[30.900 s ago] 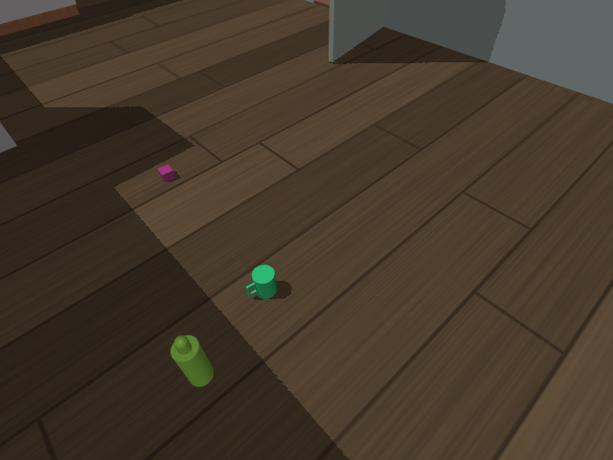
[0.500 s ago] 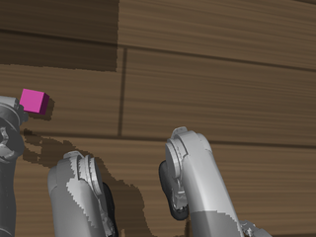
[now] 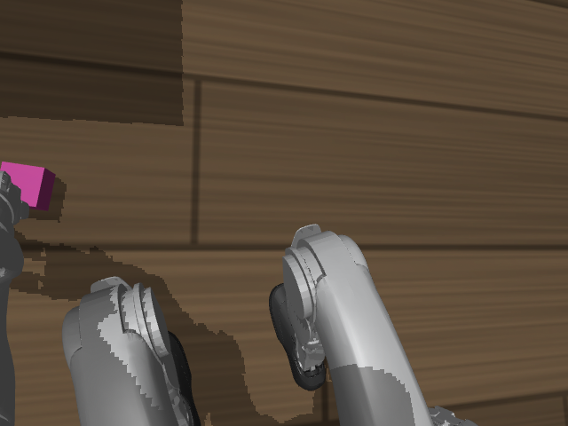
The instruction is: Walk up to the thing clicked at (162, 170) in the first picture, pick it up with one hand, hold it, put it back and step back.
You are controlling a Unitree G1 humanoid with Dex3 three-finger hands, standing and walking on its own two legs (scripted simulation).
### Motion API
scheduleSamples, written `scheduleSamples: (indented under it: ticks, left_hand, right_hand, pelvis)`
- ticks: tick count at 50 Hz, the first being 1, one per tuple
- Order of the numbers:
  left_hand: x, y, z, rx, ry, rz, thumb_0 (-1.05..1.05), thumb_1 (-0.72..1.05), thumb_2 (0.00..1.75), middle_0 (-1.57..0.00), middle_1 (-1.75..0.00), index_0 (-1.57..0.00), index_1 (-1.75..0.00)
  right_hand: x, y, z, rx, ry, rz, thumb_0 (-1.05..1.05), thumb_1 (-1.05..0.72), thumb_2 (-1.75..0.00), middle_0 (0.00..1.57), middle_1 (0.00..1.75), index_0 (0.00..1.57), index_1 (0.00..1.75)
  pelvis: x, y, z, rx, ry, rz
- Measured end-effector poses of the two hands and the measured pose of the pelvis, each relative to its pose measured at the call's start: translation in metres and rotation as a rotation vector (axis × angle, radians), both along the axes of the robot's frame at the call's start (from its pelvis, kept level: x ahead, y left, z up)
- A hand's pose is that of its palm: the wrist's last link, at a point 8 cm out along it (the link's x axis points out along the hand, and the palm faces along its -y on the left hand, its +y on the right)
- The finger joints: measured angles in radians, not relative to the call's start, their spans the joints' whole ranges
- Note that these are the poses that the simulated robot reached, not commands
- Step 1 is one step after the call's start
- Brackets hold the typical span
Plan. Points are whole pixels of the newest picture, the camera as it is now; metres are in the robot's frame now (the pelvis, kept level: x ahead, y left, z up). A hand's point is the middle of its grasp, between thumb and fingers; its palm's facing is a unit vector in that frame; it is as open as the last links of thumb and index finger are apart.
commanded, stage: rise first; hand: left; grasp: from above
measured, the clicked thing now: (26, 187) +0.49 +0.32 -0.31
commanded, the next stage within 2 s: none
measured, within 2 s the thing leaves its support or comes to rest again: neither
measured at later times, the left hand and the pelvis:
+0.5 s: hand out of the picture +0.45 +0.32 -0.18, palm faces -0.01 -0.48 -0.88, open 13.0 cm; pelvis +0.00 +0.00 +0.00, yaw -1 degrees
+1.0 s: hand out of the picture +0.46 +0.33 -0.20, palm faces +0.01 -0.47 -0.88, open 12.9 cm; pelvis +0.00 +0.00 +0.00, yaw -3 degrees
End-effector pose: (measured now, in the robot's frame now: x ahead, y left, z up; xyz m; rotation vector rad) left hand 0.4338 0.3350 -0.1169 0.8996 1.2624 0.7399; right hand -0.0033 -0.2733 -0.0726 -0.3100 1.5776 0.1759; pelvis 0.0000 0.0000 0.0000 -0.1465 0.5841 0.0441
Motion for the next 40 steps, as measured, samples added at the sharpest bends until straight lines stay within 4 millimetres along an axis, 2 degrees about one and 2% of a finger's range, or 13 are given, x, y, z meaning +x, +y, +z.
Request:
scheduleSamples:
  ticks: [25, 40]
  left_hand:
    - [0.012, -0.003, -0.010, -0.005, -0.008, 0.005, 0.00, -0.33, 0.86, -0.31, -0.79, -0.27, -0.83]
    - [0.020, -0.002, -0.015, 0.006, -0.017, 0.016, 0.00, -0.33, 0.85, -0.32, -0.77, -0.29, -0.81]
  right_hand:
    - [-0.004, 0.015, 0.006, 0.043, 0.016, 0.010, 0.00, -0.93, -0.91, 0.19, 0.30, 0.20, 0.30]
    - [-0.010, 0.015, 0.015, 0.033, 0.030, 0.009, 0.00, -0.93, -0.91, 0.19, 0.30, 0.20, 0.30]
  pelvis:
    - [0.001, 0.002, 0.000, -0.022, -0.009, -0.007]
    - [0.000, 0.003, -0.002, -0.035, -0.019, -0.014]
